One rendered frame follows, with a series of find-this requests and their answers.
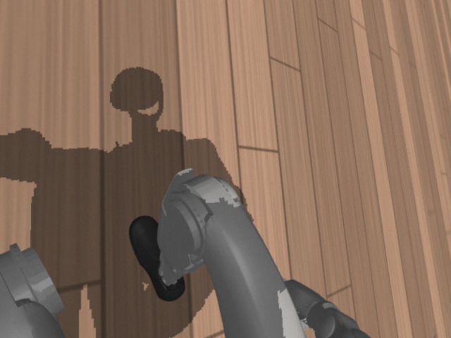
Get right robot foot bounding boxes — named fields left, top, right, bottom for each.
left=129, top=215, right=185, bottom=301

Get right robot hand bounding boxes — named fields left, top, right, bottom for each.
left=282, top=277, right=326, bottom=330

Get right robot arm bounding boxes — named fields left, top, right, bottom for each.
left=307, top=301, right=370, bottom=338

